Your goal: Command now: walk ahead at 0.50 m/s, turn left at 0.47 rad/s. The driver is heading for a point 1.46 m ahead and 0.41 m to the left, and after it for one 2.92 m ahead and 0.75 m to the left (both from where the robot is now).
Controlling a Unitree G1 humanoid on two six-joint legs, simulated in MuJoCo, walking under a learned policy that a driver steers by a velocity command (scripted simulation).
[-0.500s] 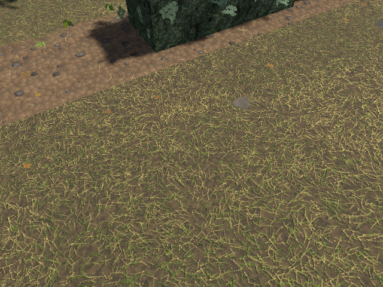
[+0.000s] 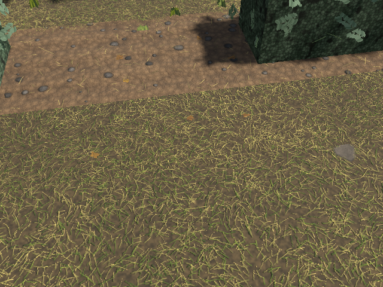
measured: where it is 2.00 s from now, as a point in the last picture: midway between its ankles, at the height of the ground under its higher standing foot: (134, 183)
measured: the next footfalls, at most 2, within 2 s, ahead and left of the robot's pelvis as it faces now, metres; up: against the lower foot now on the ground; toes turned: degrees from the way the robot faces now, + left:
left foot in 0.04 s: +0.21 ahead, +0.12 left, +0.00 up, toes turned +3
right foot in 0.44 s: +0.33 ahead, -0.06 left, +0.00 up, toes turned +17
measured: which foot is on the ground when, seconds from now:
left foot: up 0.00-0.02, down 0.04-0.44, up 0.46-0.80, down 0.82-1.00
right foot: down 0.00-0.08, up 0.10-0.42, down 0.44-0.84, up 0.86-1.00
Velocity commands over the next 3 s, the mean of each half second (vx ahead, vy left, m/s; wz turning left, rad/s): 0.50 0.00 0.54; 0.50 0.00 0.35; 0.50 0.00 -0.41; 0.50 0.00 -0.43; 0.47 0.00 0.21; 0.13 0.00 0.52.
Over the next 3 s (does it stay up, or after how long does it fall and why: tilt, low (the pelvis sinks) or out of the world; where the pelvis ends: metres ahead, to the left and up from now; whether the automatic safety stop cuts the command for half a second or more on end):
stays up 1.55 0.47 -0.36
